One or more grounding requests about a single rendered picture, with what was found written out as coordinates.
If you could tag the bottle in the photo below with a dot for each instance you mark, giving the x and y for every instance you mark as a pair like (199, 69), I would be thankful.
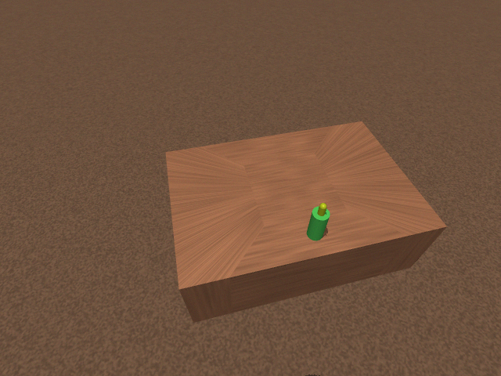
(318, 221)

